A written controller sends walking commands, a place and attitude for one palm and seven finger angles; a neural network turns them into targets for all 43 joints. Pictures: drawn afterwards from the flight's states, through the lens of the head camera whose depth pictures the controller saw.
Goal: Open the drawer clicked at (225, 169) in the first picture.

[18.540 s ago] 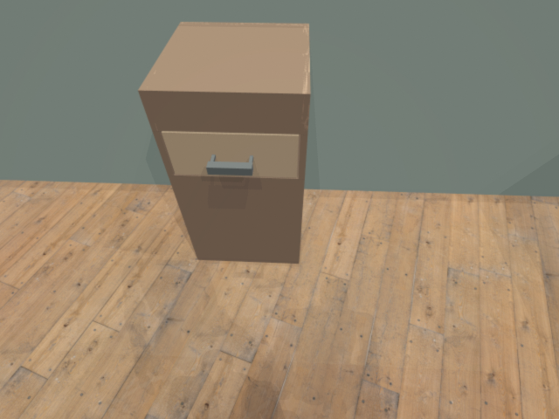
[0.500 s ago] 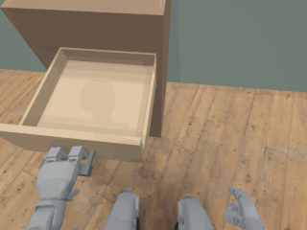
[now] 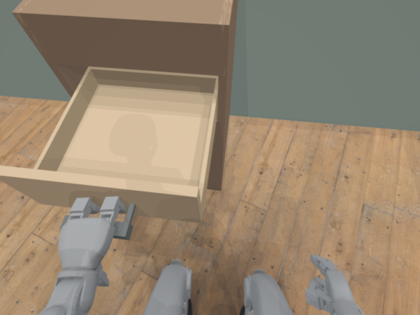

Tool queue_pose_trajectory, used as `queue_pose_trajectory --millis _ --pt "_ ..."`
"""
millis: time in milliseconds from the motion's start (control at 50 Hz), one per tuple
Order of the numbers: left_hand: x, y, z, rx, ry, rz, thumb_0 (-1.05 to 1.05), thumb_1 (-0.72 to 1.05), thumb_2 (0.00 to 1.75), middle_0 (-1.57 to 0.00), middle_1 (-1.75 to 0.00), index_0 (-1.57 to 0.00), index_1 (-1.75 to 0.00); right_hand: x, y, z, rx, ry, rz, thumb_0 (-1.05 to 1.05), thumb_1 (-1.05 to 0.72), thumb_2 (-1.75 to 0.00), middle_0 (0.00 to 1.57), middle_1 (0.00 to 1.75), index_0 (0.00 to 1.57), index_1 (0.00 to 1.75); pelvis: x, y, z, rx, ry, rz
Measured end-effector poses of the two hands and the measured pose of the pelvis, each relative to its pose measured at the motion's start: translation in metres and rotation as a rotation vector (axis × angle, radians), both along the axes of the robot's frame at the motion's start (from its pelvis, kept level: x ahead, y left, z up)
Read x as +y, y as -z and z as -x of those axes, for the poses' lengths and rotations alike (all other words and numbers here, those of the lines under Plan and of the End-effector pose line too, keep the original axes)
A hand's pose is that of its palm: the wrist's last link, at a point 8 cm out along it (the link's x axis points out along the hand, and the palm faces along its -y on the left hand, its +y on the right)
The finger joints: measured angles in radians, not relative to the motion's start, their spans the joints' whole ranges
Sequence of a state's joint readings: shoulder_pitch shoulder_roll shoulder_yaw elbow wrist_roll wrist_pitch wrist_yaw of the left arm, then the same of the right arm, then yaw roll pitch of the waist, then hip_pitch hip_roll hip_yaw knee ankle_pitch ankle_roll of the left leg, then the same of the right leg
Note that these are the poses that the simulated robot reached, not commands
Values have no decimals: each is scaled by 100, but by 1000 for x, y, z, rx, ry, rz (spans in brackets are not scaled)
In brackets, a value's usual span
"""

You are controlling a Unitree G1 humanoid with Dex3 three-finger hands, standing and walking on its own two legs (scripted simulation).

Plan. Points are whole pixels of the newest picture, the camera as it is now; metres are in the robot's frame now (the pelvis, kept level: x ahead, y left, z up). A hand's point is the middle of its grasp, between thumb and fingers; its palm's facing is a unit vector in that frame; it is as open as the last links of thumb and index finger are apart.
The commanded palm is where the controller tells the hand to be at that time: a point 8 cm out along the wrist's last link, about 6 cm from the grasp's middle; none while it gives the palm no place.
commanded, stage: lift the hand off the handle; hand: left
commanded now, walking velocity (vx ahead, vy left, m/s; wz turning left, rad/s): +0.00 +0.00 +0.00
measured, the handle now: (101, 216) +0.30 +0.25 -0.04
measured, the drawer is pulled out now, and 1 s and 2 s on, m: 0.30 0.30 0.30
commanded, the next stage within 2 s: none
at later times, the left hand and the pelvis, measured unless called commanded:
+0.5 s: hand (94, 237) +0.25 +0.23 -0.02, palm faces -0.03 -0.06 -1.00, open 13.7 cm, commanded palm +0.24 +0.22 +0.03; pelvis +0.01 +0.00 +0.03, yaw +0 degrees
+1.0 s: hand (86, 232) +0.25 +0.23 +0.02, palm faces -0.03 -0.07 -1.00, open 13.7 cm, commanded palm +0.24 +0.23 +0.07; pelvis +0.03 +0.00 +0.05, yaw +0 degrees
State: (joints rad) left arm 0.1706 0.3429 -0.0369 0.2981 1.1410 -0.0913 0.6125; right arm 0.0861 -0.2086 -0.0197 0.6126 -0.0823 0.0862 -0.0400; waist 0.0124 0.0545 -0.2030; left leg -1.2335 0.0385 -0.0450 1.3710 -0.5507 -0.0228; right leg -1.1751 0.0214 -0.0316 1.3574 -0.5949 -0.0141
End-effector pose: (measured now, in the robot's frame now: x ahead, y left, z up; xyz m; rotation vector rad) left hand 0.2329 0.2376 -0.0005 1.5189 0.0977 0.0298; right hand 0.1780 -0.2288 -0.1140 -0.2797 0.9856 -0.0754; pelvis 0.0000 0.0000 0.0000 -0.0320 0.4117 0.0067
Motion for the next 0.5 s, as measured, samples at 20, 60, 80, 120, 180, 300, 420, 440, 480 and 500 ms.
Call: queue_pose_trajectory --millis 20,60,80,120,180,300,420,440,480,500 --pt "0 0 0 0 0 0 0 -49 30 -32 -120 -34 -122 0 0 0 0 1 -1 1 -90 -90 20 30 21 30 0 0 0 -1 0 0" --pt "0 -1 0 2 -2 2 0 -49 30 -32 -120 -34 -122 0 -2 0 0 2 -2 1 -90 -90 20 30 21 30 0 -1 -1 -4 0 1" --pt "-1 -3 0 0 -2 4 0 -49 30 -32 -120 -34 -122 0 -2 0 0 3 -1 1 -90 -90 20 30 21 30 0 -2 -1 -5 0 1" --pt "-2 -6 0 -6 -2 5 0 -49 30 -32 -120 -34 -122 -1 -5 0 0 7 0 1 -90 -90 20 30 21 30 1 -4 -2 -9 0 1" --pt "-3 -12 1 -12 -3 6 0 -49 30 -32 -120 -35 -122 -2 -9 1 2 12 1 1 -90 -90 20 30 21 30 1 -7 -3 -18 0 0" --pt "-4 -19 0 8 -9 2 0 -49 30 -32 -120 -35 -122 -4 -18 2 1 19 4 1 -90 -90 20 30 21 30 0 -16 -6 -32 0 -2" --pt "-2 -30 0 6 -8 10 0 -49 30 -32 -120 -36 -121 -7 -28 1 -10 28 9 1 -90 -90 20 30 21 30 0 -23 -10 -45 2 -3" --pt "-2 -33 0 -1 -7 10 0 -49 30 -32 -120 -36 -121 -8 -29 0 -12 28 9 1 -90 -90 20 30 21 30 0 -24 -11 -47 2 -3" --pt "-2 -37 0 -12 -8 8 0 -49 30 -32 -120 -36 -121 -9 -31 -1 -16 27 7 1 -90 -90 20 30 21 30 0 -26 -12 -51 1 -3" --pt "-2 -39 1 -15 -9 7 0 -49 30 -32 -120 -35 -121 -9 -32 -2 -17 26 5 1 -90 -90 20 30 20 30 0 -27 -12 -53 1 -3"
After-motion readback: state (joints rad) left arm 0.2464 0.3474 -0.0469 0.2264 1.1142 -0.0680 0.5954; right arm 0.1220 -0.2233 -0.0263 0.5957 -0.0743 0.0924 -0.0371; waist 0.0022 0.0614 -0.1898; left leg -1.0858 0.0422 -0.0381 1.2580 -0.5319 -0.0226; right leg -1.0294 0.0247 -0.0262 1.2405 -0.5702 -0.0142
